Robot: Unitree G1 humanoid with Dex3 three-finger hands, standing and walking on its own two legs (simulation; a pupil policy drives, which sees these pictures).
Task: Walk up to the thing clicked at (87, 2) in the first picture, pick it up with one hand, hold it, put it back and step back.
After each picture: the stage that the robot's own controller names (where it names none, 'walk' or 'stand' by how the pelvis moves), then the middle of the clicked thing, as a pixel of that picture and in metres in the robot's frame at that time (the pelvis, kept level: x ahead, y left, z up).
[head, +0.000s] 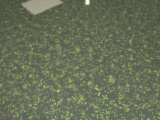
stand; (87, 0) +2.40 -0.03 -0.72
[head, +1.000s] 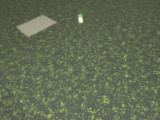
walk; (80, 18) +2.26 +0.27 -0.70
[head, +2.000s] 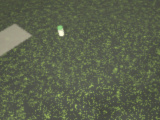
walk; (60, 30) +1.60 +0.45 -0.72
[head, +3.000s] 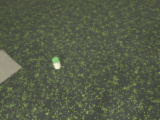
walk; (56, 63) +1.07 +0.40 -0.72
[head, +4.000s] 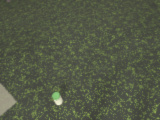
walk; (57, 98) +0.68 +0.36 -0.72
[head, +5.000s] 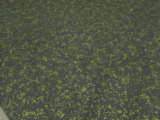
walk; out of the picture +0.42 +0.26 -0.71
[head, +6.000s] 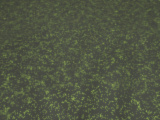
stand; out of the picture +0.32 +0.27 -0.72
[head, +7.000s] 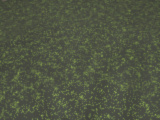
stand; out of the picture +0.33 +0.24 -0.72
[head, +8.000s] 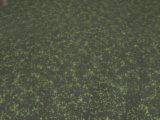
stand; out of the picture +0.32 +0.26 -0.72
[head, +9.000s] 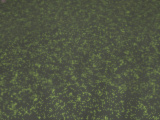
stand; out of the picture +0.32 +0.26 -0.73
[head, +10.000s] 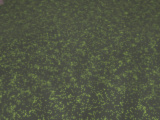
stand; out of the picture +0.31 +0.26 -0.73
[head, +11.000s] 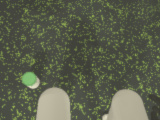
go down; (31, 80) +0.37 +0.27 -0.41
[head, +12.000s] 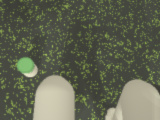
go down; (28, 67) +0.38 +0.28 -0.31
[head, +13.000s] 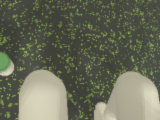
close in; (2, 64) +0.37 +0.30 -0.25
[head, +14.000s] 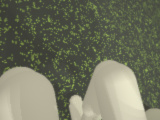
close; out of the picture +0.36 +0.31 -0.21
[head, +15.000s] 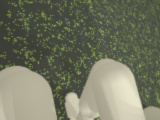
close; out of the picture +0.36 +0.32 -0.21
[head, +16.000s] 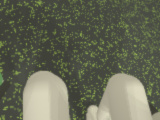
lift; out of the picture +0.29 +0.29 -0.15
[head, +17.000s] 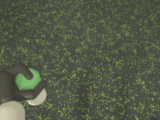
lift; (32, 87) +0.32 +0.19 +0.01
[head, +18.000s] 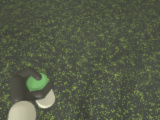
hold; (41, 91) +0.33 +0.17 -0.02
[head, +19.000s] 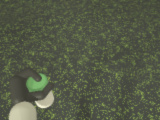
hold; (41, 91) +0.33 +0.18 -0.02
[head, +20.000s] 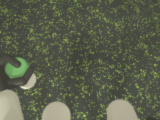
crouch; (22, 74) +0.37 +0.23 -0.09
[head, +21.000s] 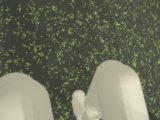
lower; out of the picture +0.37 +0.32 -0.23
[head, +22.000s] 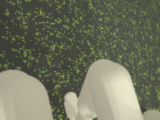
lower; out of the picture +0.37 +0.33 -0.22
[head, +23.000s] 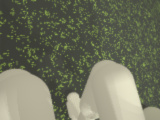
lower; out of the picture +0.36 +0.33 -0.22
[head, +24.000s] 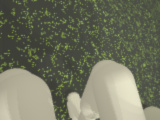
lower; out of the picture +0.36 +0.33 -0.22
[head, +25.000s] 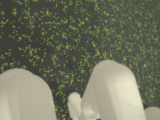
loosen; out of the picture +0.36 +0.32 -0.22
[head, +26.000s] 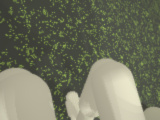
withdraw; out of the picture +0.35 +0.31 -0.22
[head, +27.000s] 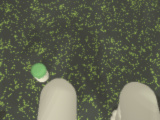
walk; (40, 73) +0.39 +0.25 -0.33
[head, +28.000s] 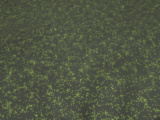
stand; out of the picture +0.31 +0.24 -0.66
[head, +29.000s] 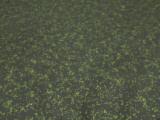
stand; out of the picture +0.32 +0.25 -0.67
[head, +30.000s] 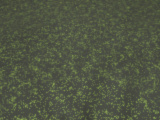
stand; out of the picture +0.32 +0.24 -0.69
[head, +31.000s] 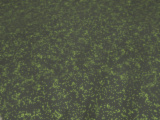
walk; out of the picture +0.35 +0.24 -0.72
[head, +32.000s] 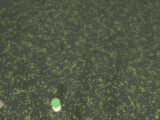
walk; (56, 104) +0.48 +0.20 -0.71
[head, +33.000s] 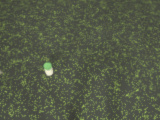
walk; (48, 69) +0.78 +0.32 -0.70
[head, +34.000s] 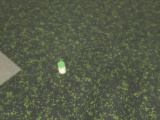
stand; (61, 67) +0.93 +0.26 -0.71
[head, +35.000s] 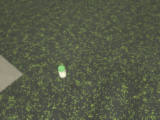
stand; (62, 71) +0.95 +0.27 -0.72
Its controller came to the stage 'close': yes
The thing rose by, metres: 0.71
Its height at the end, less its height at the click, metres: +0.00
